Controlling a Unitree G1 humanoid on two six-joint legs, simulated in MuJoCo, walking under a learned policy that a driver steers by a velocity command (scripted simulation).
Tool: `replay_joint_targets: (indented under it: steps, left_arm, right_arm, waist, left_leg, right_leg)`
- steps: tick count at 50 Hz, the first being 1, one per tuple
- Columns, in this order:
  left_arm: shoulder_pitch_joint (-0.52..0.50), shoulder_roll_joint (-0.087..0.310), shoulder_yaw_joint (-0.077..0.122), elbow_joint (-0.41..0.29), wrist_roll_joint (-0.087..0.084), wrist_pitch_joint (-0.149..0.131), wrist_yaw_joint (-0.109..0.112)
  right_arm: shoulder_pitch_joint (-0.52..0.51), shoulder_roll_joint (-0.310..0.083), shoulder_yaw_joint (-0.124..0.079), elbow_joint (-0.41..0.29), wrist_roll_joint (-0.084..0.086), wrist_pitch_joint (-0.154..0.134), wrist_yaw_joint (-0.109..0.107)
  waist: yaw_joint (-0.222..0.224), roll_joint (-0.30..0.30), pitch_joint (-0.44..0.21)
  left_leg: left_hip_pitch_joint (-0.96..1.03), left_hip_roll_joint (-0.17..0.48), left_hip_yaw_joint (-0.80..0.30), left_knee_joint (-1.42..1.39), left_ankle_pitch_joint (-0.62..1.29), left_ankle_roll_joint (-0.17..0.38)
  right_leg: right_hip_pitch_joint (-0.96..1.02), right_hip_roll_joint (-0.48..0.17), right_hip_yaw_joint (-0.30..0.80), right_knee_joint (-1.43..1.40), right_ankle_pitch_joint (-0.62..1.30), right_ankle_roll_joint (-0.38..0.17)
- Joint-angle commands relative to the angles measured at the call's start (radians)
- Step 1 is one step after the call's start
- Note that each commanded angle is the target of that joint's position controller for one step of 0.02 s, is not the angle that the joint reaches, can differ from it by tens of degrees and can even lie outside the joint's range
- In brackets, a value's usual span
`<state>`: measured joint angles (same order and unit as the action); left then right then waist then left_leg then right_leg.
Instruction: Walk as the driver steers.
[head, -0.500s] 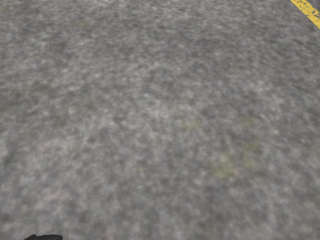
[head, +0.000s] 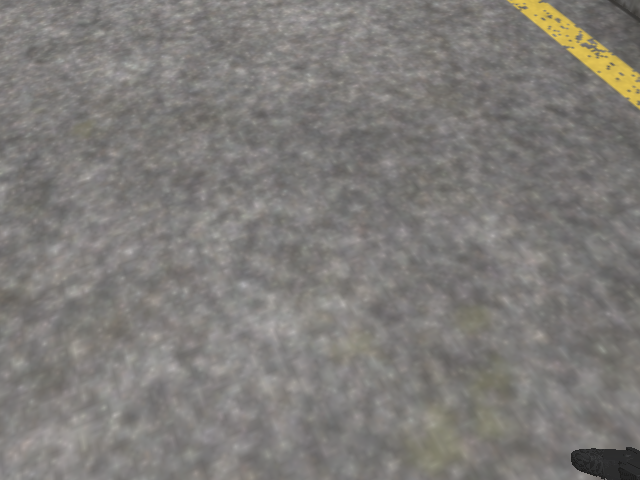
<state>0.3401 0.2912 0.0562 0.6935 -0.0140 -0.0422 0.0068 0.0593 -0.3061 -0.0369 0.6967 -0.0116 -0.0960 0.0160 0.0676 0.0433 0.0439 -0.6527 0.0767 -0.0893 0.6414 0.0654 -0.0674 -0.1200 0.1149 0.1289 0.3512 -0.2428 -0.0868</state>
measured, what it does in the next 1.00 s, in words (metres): walks ahead, turning left: left foot, then right foot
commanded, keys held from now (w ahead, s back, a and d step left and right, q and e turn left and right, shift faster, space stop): q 1.00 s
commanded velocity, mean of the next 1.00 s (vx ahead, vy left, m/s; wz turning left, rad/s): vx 0.10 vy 0.00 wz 0.38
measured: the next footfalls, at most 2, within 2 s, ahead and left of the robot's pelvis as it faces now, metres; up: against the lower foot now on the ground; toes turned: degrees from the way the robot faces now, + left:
left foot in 0.12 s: +0.27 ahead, +0.14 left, +0.00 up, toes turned -1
right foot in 0.56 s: +0.28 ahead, -0.09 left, +0.00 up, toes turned +19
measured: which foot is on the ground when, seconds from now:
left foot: up 0.00-0.10, down 0.12-0.56, up 0.58-0.96, down 0.98-1.00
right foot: down 0.00-0.14, up 0.16-0.54, down 0.56-0.98, up 1.00-1.00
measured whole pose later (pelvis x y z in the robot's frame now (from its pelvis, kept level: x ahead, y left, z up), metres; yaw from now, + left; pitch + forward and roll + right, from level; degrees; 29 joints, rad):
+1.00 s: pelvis +0.18 +0.03 -0.02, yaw +29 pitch +1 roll +0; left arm 0.16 0.30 0.08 0.71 -0.01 0.01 0.02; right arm 0.16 -0.30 -0.08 0.61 0.02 0.07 0.01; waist 0.02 -0.02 0.05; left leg -0.28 0.00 0.02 0.55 -0.28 0.01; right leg -0.29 -0.12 -0.13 0.61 -0.32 0.04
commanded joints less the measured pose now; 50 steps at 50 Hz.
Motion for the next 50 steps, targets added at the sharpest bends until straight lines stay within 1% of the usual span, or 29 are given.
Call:
replay_joint_targets:
  steps: [1,4,5,6,7,8,9,10,11,12,14,16,19,24,27,28,29,30,31,32,33,34,37,41,44,46,48,49,50]
  left_arm:
    - [0.03,0.151,0.04,-0.019,0.0,-0.01,0.01]
    - [0.027,0.144,0.035,0.006,0.013,-0.001,0.013]
    - [0.003,0.144,0.034,0.006,0.013,0.002,0.013]
    - [-0.007,0.135,0.03,0.003,0.015,0.001,0.014]
    - [0.047,0.099,0.016,-0.013,0.034,-0.004,0.014]
    - [0.171,0.063,-0.001,0.012,0.031,-0.008,0.011]
    - [0.169,0.122,0.007,0.014,0.027,-0.004,0.004]
    - [0.069,0.164,0.02,-0.01,0.013,0.007,0.006]
    - [-0.029,0.166,0.022,-0.034,0.01,0.019,0.012]
    - [-0.076,0.159,0.024,-0.052,0.015,0.032,0.019]
    - [-0.064,0.118,0.02,-0.056,0.018,0.048,0.031]
    - [-0.045,0.084,0.013,-0.043,0.021,0.047,0.039]
    - [-0.071,0.082,0.013,-0.039,0.023,0.047,0.041]
    - [-0.145,0.086,0.018,-0.062,0.015,0.033,0.026]
    - [-0.103,0.094,0.029,-0.048,0.011,0.01,0.015]
    - [-0.083,0.148,0.043,-0.051,0.023,0.009,0.02]
    - [-0.111,0.238,0.064,-0.057,0.054,0.02,0.024]
    - [-0.137,0.205,0.059,-0.071,0.077,0.02,0.021]
    - [-0.184,0.149,0.041,-0.09,0.067,0.017,0.026]
    - [-0.227,0.117,0.032,-0.096,0.048,0.016,0.028]
    - [-0.247,0.104,0.028,-0.098,0.032,0.017,0.031]
    - [-0.245,0.1,0.024,-0.096,0.026,0.019,0.034]
    - [-0.195,0.11,0.029,-0.079,0.034,0.035,0.041]
    - [-0.178,0.158,0.051,-0.066,0.029,0.05,0.039]
    - [-0.187,0.183,0.063,-0.059,0.018,0.052,0.026]
    - [-0.192,0.19,0.067,-0.05,0.003,0.049,0.02]
    - [-0.202,0.179,0.067,-0.038,-0.018,0.046,0.019]
    - [-0.145,0.144,0.059,-0.013,-0.011,0.041,0.015]
    - [-0.143,0.071,0.034,-0.048,0.046,0.038,0.01]
  right_arm:
    - [-0.083,-0.064,-0.011,-0.073,0.002,-0.025,0.017]
    - [-0.04,-0.09,-0.025,-0.062,0.0,-0.03,0.028]
    - [0.017,-0.1,-0.032,-0.045,-0.002,-0.03,0.028]
    - [0.093,-0.12,-0.041,-0.024,-0.008,-0.033,0.025]
    - [0.168,-0.186,-0.052,-0.024,-0.024,-0.036,0.022]
    - [0.228,-0.194,-0.052,-0.01,-0.023,-0.018,0.021]
    - [0.26,-0.134,-0.041,0.001,0.014,-0.003,0.025]
    - [0.191,-0.129,-0.04,-0.022,0.03,0.011,0.024]
    - [0.143,-0.124,-0.038,-0.039,0.027,0.025,0.019]
    - [0.11,-0.133,-0.04,-0.047,0.02,0.036,0.013]
    - [0.077,-0.132,-0.045,-0.055,0.009,0.054,0.003]
    - [0.071,-0.139,-0.053,-0.062,0.004,0.067,-0.005]
    - [0.078,-0.163,-0.069,-0.067,0.019,0.086,-0.023]
    - [0.085,-0.161,-0.077,-0.075,0.025,0.118,-0.036]
    - [0.081,-0.146,-0.074,-0.081,0.035,0.135,-0.043]
    - [0.114,-0.11,-0.063,-0.081,0.034,0.135,-0.043]
    - [0.124,-0.07,-0.054,-0.108,0.033,0.129,-0.041]
    - [0.141,-0.138,-0.074,-0.103,0.021,0.117,-0.04]
    - [0.172,-0.182,-0.093,-0.08,0.025,0.118,-0.037]
    - [0.199,-0.179,-0.098,-0.054,0.03,0.129,-0.04]
    - [0.211,-0.16,-0.097,-0.041,0.027,0.141,-0.046]
    - [0.208,-0.135,-0.09,-0.043,0.029,0.15,-0.046]
    - [0.129,-0.093,-0.073,-0.09,0.04,0.152,-0.038]
    - [0.079,-0.069,-0.055,-0.132,0.034,0.15,-0.02]
    - [0.085,-0.085,-0.059,-0.144,0.034,0.155,-0.009]
    - [0.101,-0.091,-0.064,-0.147,0.034,0.162,-0.001]
    - [0.167,-0.093,-0.073,-0.126,0.032,0.163,0.003]
    - [0.202,-0.132,-0.087,-0.118,0.03,0.163,-0.006]
    - [0.231,-0.263,-0.118,-0.137,0.025,0.158,-0.025]
  waist:
    - [0.017,-0.127,-0.021]
    - [-0.008,-0.148,-0.05]
    - [-0.044,-0.146,-0.072]
    - [-0.085,-0.122,-0.121]
    - [-0.081,-0.009,-0.253]
    - [-0.074,0.188,-0.395]
    - [-0.089,0.168,-0.444]
    - [-0.103,0.086,-0.334]
    - [-0.11,0.018,-0.242]
    - [-0.097,-0.009,-0.168]
    - [-0.052,0.037,-0.118]
    - [-0.043,0.085,-0.133]
    - [-0.053,0.082,-0.186]
    - [-0.077,0.108,-0.147]
    - [-0.042,0.106,-0.135]
    - [-0.048,0.033,-0.152]
    - [-0.088,-0.244,-0.111]
    - [-0.077,-0.297,-0.112]
    - [-0.095,-0.221,-0.106]
    - [-0.109,-0.17,-0.088]
    - [-0.108,-0.158,-0.08]
    - [-0.098,-0.161,-0.07]
    - [-0.052,-0.191,-0.071]
    - [-0.023,-0.215,-0.11]
    - [-0.025,-0.23,-0.119]
    - [-0.039,-0.232,-0.118]
    - [-0.084,-0.206,-0.122]
    - [-0.088,-0.114,-0.135]
    - [-0.063,0.216,-0.151]
  left_leg:
    - [0.147,-0.05,0.055,-0.106,0.113,0.028]
    - [0.174,-0.065,0.059,-0.147,0.012,0.088]
    - [0.244,-0.084,0.077,-0.175,0.005,0.113]
    - [0.365,-0.084,0.085,-0.21,0.124,0.14]
    - [0.637,0.062,-0.069,-0.118,0.5,0.225]
    - [0.919,0.275,-0.368,-0.124,0.67,0.412]
    - [0.942,0.294,-0.514,-0.187,0.504,0.438]
    - [0.844,0.254,-0.465,-0.222,0.292,0.395]
    - [0.725,0.213,-0.405,-0.255,0.161,0.361]
    - [0.602,0.191,-0.371,-0.288,0.087,0.341]
    - [0.444,0.112,-0.305,-0.339,-0.014,0.3]
    - [0.39,0.079,-0.266,-0.345,0.029,0.3]
    - [0.37,0.069,-0.276,-0.342,-0.063,0.298]
    - [0.344,0.048,-0.36,-0.339,-0.292,0.267]
    - [0.321,0.003,-0.376,-0.268,-0.294,0.213]
    - [0.253,-0.047,-0.327,-0.171,-0.41,0.163]
    - [0.079,-0.197,-0.121,0.036,-0.59,0.1]
    - [0.058,-0.181,-0.057,0.293,-0.674,0.054]
    - [0.064,-0.15,-0.066,0.42,-0.626,0.033]
    - [0.061,-0.141,-0.053,0.477,-0.574,0.013]
    - [0.035,-0.133,-0.043,0.532,-0.523,-0.005]
    - [0.021,-0.127,-0.032,0.573,-0.5,-0.021]
    - [0.003,-0.099,0.03,0.476,-0.449,-0.052]
    - [0.111,-0.052,0.075,0.277,-0.472,-0.049]
    - [0.216,-0.058,0.125,0.15,-0.467,-0.022]
    - [0.267,-0.063,0.142,0.039,-0.431,0.009]
    - [0.409,-0.092,0.165,-0.178,-0.265,0.068]
    - [0.546,-0.071,0.09,-0.263,-0.111,0.108]
    - [0.73,0.197,-0.27,-0.258,0.297,0.223]
  right_leg:
    - [-0.057,-0.232,0.109,-0.052,0.334,-0.115]
    - [0.058,-0.269,0.123,0.06,0.487,-0.08]
    - [0.067,-0.256,0.106,0.127,0.586,-0.061]
    - [0.059,-0.208,0.068,0.247,0.658,-0.029]
    - [-0.086,-0.141,0.036,0.468,0.458,0.022]
    - [-0.343,-0.026,-0.042,0.819,-0.185,0.115]
    - [-0.424,-0.035,0.001,0.911,-0.405,0.136]
    - [-0.479,-0.076,0.014,0.963,-0.358,0.146]
    - [-0.511,-0.091,-0.012,0.954,-0.315,0.149]
    - [-0.507,-0.111,-0.018,0.903,-0.275,0.147]
    - [-0.411,-0.123,-0.029,0.733,-0.237,0.141]
    - [-0.34,-0.098,-0.057,0.602,-0.23,0.151]
    - [-0.276,-0.087,-0.045,0.491,-0.124,0.161]
    - [-0.232,-0.07,-0.031,0.328,-0.068,0.149]
    - [-0.092,-0.082,-0.048,0.071,0.058,0.111]
    - [0.003,-0.214,0.047,0.003,0.064,0.063]
    - [0.017,-0.41,0.286,-0.063,0.125,-0.066]
    - [-0.048,-0.515,0.391,-0.083,0.221,-0.166]
    - [-0.066,-0.486,0.319,-0.064,0.254,-0.164]
    - [-0.068,-0.421,0.216,-0.045,0.253,-0.122]
    - [-0.044,-0.382,0.154,-0.029,0.259,-0.096]
    - [-0.041,-0.37,0.108,-0.021,0.323,-0.098]
    - [0.029,-0.35,0.022,-0.02,0.388,-0.119]
    - [0.065,-0.392,-0.021,-0.007,0.421,-0.138]
    - [0.039,-0.414,-0.053,0.007,0.451,-0.139]
    - [0.039,-0.427,-0.063,0.037,0.447,-0.123]
    - [-0.017,-0.401,-0.117,0.126,0.384,-0.058]
    - [-0.12,-0.356,-0.183,0.237,0.246,0.02]
    - [-0.413,-0.229,-0.286,0.545,-0.221,0.135]
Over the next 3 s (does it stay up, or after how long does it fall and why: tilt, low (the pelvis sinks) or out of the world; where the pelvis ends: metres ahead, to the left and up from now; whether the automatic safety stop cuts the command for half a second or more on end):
stays up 0.67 0.53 -0.01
